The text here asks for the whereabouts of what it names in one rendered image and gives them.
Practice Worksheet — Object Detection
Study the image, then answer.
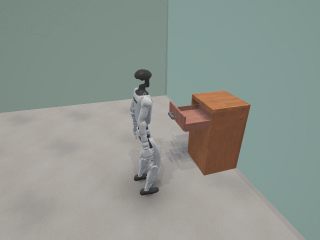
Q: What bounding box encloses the right robot hand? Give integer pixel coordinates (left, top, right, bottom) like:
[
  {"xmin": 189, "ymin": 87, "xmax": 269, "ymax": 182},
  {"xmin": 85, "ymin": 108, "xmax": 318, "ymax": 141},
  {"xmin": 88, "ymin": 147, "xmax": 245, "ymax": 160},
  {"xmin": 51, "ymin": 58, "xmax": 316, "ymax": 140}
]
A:
[{"xmin": 143, "ymin": 148, "xmax": 154, "ymax": 164}]

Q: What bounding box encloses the robot left foot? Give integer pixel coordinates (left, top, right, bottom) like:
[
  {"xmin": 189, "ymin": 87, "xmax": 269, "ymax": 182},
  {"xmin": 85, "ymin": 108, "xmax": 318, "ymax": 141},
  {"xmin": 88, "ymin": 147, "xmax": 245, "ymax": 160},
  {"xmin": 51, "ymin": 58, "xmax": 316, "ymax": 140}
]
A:
[{"xmin": 134, "ymin": 173, "xmax": 147, "ymax": 181}]

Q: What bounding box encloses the robot left forearm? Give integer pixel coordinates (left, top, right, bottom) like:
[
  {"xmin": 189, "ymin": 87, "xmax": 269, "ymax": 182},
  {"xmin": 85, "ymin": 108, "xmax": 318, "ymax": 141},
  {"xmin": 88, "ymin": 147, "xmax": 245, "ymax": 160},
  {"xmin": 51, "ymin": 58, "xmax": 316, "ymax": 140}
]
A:
[{"xmin": 130, "ymin": 110, "xmax": 138, "ymax": 127}]

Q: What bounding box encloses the cabinet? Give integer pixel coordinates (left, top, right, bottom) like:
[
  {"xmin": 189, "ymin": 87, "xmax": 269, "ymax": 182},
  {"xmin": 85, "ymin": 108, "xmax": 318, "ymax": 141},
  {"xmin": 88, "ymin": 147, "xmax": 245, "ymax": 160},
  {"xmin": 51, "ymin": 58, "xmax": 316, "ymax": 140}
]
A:
[{"xmin": 187, "ymin": 90, "xmax": 251, "ymax": 176}]

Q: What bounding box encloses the handle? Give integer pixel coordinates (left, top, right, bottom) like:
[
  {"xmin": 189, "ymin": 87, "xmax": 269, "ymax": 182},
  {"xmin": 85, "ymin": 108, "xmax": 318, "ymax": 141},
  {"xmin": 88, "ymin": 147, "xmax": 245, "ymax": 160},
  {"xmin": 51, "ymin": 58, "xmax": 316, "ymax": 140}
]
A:
[{"xmin": 168, "ymin": 112, "xmax": 178, "ymax": 120}]

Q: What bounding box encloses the left robot upper arm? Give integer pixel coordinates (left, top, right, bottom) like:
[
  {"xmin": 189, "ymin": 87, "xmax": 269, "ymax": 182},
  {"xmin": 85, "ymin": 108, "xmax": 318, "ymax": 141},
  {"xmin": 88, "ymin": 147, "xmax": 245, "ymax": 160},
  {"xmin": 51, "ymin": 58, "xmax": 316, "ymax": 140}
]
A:
[{"xmin": 130, "ymin": 87, "xmax": 138, "ymax": 112}]

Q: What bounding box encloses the right robot upper arm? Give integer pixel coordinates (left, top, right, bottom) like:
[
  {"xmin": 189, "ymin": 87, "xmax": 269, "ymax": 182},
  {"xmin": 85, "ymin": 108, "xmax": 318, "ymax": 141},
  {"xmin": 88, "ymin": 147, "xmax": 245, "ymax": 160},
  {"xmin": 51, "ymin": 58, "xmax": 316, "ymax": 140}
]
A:
[{"xmin": 137, "ymin": 96, "xmax": 152, "ymax": 127}]

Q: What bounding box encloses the right robot thigh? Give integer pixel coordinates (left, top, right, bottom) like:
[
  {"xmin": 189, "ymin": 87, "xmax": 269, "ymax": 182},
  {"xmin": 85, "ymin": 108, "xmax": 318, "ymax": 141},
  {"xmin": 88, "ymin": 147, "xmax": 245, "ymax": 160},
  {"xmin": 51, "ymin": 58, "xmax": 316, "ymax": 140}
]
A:
[{"xmin": 147, "ymin": 137, "xmax": 161, "ymax": 170}]

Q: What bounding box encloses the robot right forearm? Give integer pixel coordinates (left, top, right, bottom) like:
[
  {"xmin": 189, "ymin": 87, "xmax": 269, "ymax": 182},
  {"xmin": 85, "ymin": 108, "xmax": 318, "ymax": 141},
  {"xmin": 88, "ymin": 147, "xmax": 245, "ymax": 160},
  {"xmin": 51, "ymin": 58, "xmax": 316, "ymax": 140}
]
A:
[{"xmin": 138, "ymin": 122, "xmax": 150, "ymax": 149}]

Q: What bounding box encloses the drawer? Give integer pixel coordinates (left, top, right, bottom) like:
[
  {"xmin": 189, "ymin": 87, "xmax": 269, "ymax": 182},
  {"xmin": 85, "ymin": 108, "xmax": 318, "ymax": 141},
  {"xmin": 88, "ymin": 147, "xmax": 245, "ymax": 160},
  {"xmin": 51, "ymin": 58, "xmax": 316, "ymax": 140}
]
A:
[{"xmin": 169, "ymin": 101, "xmax": 212, "ymax": 132}]

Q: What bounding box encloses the left robot hand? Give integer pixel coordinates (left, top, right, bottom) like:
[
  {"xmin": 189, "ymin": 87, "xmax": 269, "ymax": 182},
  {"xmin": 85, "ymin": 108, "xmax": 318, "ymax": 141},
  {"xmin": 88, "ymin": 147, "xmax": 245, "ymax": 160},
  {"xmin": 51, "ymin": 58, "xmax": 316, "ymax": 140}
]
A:
[{"xmin": 133, "ymin": 126, "xmax": 137, "ymax": 139}]

